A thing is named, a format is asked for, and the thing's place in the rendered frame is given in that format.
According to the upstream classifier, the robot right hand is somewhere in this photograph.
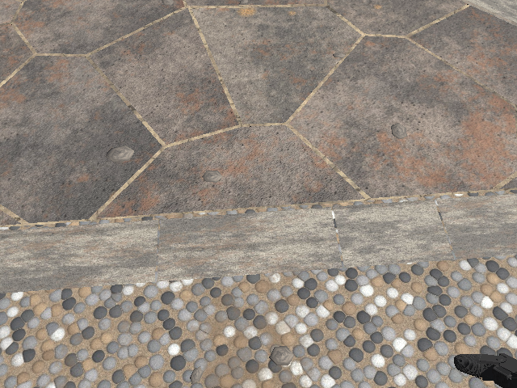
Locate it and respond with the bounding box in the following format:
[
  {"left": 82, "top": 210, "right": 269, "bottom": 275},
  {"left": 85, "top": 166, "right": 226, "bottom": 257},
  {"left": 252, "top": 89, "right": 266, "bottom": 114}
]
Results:
[{"left": 454, "top": 353, "right": 517, "bottom": 388}]

